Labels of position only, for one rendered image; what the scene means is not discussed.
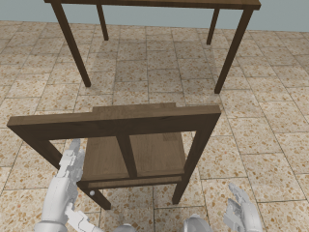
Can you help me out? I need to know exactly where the robot right shin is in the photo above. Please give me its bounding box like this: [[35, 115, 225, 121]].
[[191, 214, 200, 218]]

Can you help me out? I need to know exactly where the robot left forearm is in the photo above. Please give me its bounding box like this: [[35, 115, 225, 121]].
[[33, 220, 68, 232]]

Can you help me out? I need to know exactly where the right robot thigh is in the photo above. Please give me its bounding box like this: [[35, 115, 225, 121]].
[[183, 217, 213, 232]]

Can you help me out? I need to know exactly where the table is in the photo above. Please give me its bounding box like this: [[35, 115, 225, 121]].
[[43, 0, 262, 95]]

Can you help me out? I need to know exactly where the right robot hand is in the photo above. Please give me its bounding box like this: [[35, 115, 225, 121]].
[[223, 183, 263, 232]]

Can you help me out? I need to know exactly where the chair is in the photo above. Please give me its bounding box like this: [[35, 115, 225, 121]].
[[6, 102, 222, 211]]

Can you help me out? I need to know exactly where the left robot hand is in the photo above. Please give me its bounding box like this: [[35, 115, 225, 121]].
[[41, 138, 104, 232]]

